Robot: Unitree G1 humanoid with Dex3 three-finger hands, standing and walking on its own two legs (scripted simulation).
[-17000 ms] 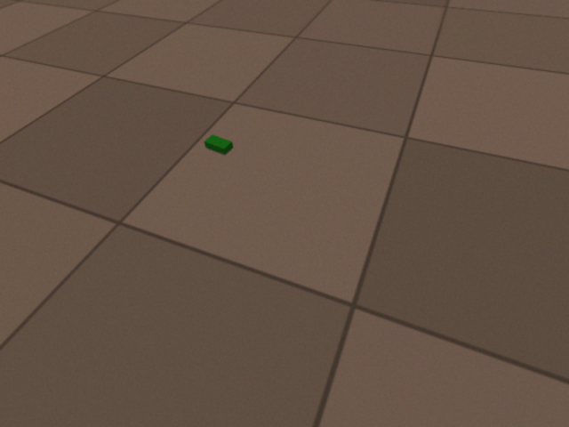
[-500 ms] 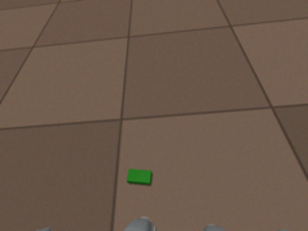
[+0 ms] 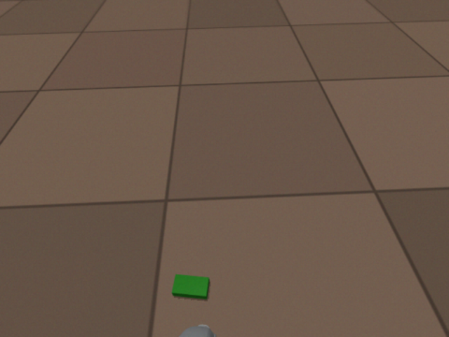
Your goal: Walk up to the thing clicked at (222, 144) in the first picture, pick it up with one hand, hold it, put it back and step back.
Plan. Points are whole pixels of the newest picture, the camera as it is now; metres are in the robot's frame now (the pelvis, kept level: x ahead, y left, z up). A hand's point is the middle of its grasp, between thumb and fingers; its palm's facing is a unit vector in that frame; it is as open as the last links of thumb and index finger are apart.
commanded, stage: walk up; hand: left
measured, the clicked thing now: (191, 286) +0.44 +0.23 -0.75
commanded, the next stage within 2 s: stand in 1.78 s
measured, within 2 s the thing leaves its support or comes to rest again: neither
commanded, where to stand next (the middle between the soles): +0.05 -0.01 m, yaw +0 degrees
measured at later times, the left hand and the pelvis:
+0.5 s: hand out of the picture +0.06 +0.26 -0.16, palm faces -0.05 -0.91 -0.41, open 7.4 cm; pelvis -0.01 -0.01 -0.02, yaw -3 degrees
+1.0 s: hand out of the picture +0.13 +0.24 -0.14, palm faces -0.02 -0.89 -0.46, open 7.4 cm; pelvis +0.01 -0.04 -0.02, yaw +1 degrees
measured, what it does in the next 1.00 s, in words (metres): steps on the spot: left foot, then right foot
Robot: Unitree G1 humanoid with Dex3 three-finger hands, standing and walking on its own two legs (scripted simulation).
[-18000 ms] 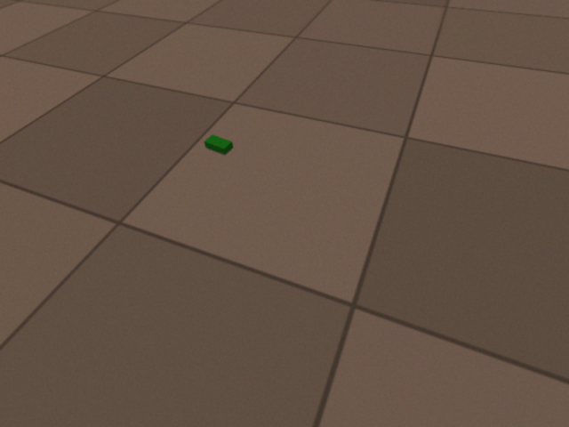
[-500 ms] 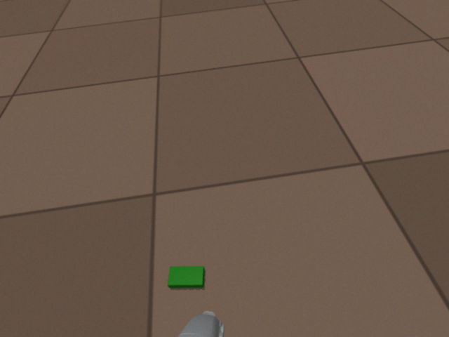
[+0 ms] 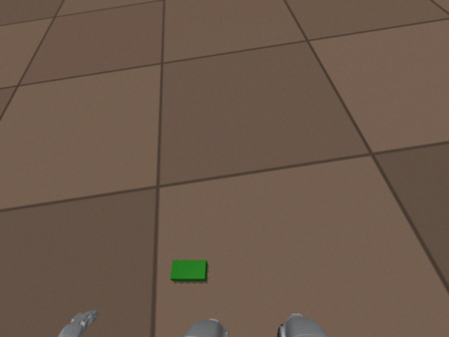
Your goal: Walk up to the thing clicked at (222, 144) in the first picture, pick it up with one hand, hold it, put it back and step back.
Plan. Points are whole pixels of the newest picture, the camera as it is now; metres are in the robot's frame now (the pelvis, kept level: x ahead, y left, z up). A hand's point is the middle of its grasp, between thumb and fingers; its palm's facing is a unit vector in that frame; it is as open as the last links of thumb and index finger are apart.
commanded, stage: walk up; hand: left
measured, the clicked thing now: (189, 270) +0.44 +0.25 -0.73
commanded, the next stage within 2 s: stand in 0.78 s
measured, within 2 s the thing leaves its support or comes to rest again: neither
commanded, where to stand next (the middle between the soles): +0.04 +0.03 m, yaw -2 degrees
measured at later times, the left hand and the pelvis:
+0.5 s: hand out of the picture +0.04 +0.29 -0.15, palm faces +0.00 -0.93 -0.37, open 7.4 cm; pelvis +0.01 +0.01 +0.00, yaw +1 degrees
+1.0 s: hand out of the picture +0.13 +0.27 -0.13, palm faces +0.02 -0.95 -0.32, open 7.4 cm; pelvis +0.03 +0.02 +0.03, yaw +2 degrees
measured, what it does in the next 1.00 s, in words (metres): steps on the spot: left foot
